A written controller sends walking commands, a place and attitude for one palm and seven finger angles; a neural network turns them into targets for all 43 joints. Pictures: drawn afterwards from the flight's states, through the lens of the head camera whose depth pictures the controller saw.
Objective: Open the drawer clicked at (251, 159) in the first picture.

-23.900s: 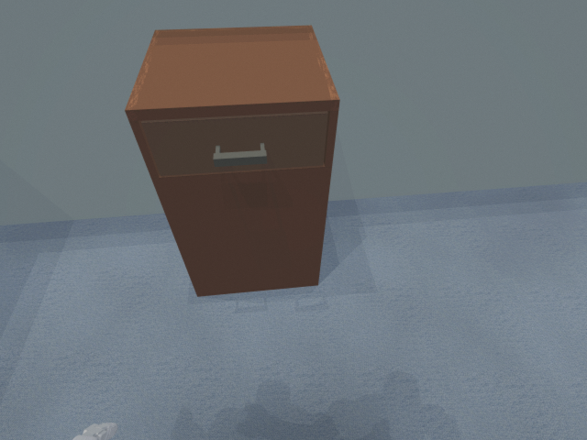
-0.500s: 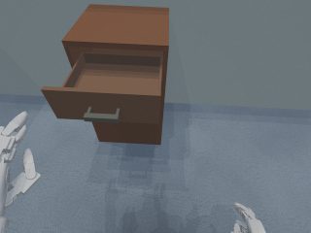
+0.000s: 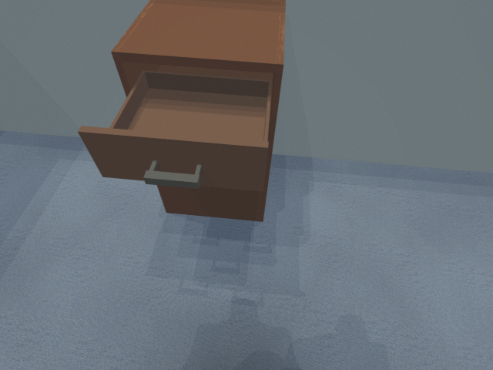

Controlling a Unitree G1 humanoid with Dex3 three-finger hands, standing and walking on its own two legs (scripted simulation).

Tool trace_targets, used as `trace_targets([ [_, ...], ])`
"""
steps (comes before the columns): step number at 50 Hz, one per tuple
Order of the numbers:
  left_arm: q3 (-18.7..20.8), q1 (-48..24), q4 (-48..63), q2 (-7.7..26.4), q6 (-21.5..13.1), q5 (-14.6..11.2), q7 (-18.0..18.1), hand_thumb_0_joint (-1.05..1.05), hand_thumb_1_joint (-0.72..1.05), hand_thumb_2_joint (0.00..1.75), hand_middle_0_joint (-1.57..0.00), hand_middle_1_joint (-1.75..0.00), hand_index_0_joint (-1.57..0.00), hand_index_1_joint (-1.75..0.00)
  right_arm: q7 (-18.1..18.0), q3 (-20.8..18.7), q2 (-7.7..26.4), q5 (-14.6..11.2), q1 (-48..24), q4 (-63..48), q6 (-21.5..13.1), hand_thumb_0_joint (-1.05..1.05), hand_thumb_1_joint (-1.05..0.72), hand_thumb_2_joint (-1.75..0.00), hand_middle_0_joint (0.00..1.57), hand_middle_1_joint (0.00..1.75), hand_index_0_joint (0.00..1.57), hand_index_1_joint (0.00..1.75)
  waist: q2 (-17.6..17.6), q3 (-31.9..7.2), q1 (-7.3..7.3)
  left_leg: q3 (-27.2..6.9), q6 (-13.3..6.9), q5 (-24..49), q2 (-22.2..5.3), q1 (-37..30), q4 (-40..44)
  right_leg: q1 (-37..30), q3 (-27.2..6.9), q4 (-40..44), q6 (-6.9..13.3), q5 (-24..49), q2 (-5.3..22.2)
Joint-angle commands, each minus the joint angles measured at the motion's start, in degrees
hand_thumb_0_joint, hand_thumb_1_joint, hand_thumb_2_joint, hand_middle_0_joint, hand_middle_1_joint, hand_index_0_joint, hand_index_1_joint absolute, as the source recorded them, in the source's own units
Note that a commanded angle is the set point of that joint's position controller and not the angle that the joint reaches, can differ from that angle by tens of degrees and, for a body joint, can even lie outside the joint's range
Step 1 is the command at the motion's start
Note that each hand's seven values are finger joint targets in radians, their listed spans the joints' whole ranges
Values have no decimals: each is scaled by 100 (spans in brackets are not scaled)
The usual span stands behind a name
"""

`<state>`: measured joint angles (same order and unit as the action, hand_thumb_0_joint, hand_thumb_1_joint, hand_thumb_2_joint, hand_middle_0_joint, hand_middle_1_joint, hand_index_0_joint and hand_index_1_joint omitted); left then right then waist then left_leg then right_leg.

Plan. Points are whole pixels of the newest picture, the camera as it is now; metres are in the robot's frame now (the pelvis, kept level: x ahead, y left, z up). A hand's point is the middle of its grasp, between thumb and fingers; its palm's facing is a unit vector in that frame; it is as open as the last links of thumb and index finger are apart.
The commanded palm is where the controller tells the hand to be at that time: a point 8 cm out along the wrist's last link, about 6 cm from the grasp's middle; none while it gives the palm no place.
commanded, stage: let the arm hang, fingers relaxed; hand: left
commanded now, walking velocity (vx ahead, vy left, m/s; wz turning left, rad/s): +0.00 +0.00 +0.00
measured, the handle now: (174, 172) +0.53 +0.21 -0.07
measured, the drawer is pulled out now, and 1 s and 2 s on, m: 0.29 0.29 0.29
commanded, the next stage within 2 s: look to check the result in 0.58 s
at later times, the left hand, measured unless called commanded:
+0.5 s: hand out of the picture +0.01 +0.16 -0.18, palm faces +0.02 -0.99 -0.17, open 7.3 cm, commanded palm none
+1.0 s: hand out of the picture +0.00 +0.15 -0.17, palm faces +0.03 -0.99 -0.16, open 7.4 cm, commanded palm none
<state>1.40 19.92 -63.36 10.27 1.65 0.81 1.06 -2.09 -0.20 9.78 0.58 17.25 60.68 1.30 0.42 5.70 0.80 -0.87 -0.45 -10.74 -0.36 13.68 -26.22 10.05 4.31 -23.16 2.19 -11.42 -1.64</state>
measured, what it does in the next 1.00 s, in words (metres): stands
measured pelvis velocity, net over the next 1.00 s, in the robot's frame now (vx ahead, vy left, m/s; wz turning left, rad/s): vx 0.02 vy -0.01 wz -0.02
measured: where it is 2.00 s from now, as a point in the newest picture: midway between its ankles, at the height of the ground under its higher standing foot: outside the picture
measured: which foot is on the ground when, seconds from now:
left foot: down 0.00-1.00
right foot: down 0.00-1.00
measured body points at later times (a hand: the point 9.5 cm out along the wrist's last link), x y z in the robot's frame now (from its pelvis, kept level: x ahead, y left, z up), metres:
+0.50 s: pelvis +0.01 +0.00 +0.00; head +0.02 +0.00 +0.45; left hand +0.01 +0.21 -0.16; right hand -0.03 -0.19 -0.17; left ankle +0.04 +0.11 -0.74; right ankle +0.01 -0.10 -0.74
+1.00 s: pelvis +0.02 -0.01 +0.00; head +0.04 -0.01 +0.45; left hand +0.00 +0.20 -0.16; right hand -0.01 -0.20 -0.16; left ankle +0.04 +0.11 -0.74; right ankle +0.01 -0.10 -0.74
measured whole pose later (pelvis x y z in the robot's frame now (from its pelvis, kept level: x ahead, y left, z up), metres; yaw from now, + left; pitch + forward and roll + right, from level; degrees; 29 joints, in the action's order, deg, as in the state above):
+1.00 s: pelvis +0.02 -0.01 +0.00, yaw -1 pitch -2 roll +0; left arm 0.9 17.9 -66.0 5.8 -0.2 0.6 2.0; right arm -2.7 0.0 5.6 0.4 17.8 64.9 -0.1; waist 0.9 4.0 -0.2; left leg 0.5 0.0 -12.4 -0.8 10.5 -24.8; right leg 8.1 2.8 -23.2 2.5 -13.4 -2.0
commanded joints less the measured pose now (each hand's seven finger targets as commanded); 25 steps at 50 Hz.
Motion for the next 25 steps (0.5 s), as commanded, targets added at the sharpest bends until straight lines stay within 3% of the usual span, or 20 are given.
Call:
trace_targets([
  [1, -3, 136, 29, 400, -171, -27, 63, 0, 90, 90, -20, -30, -20, -30, -44, -91, 386, -5, 380, -5, -105, 0, -90, -90, 20, 30, 20, 30, -40, -115, -98, -471, -234, -237, -483, -131, 641, 182, -735, 654, 114, -485, 603],
  [12, 6, 285, -159, 255, -161, -24, 121, 0, 90, 90, -20, -30, -20, -30, -51, -66, 98, 10, 685, 325, -116, 0, -90, -90, 20, 30, 20, 30, -100, 156, -61, -392, -234, -432, -434, 73, 716, 266, -755, 583, 112, -635, 580],
  [21, 48, 226, -114, 139, -185, -27, 141, 0, 90, 90, -20, -30, -20, -30, -72, -80, -83, 14, 778, 383, -144, 0, -90, -90, 20, 30, 20, 30, -6, 152, -78, -346, -224, -139, -435, 48, 613, 257, -705, 513, 124, -409, 593],
  [23, 48, 259, -120, 101, -189, -27, 136, 0, 90, 90, -20, -30, -20, -30, -80, -83, -105, 16, 742, 383, -147, 0, -90, -90, 20, 30, 20, 30, 159, 175, -64, -316, -214, -136, -407, 35, 595, 271, -739, 527, 137, -367, 599],
  [25, 50, 258, -103, 108, -193, -20, 142, 0, 90, 90, -20, -30, -20, -30, -81, -91, -95, 5, 743, 358, -138, 0, -90, -90, 20, 30, 20, 30, 13, 203, -67, -328, -215, -86, -422, 2, 567, 335, -745, 530, 132, -381, 579],
])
